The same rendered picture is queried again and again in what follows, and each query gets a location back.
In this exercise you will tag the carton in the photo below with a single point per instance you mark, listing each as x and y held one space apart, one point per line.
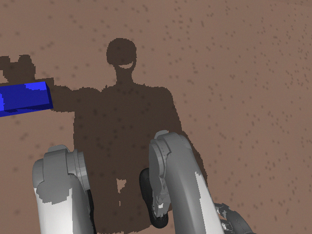
24 98

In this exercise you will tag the right robot hand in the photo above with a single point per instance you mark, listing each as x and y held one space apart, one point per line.
234 224

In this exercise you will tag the right robot foot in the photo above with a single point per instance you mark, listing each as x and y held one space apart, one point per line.
147 195

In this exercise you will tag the left robot foot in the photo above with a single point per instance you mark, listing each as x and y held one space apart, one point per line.
91 211

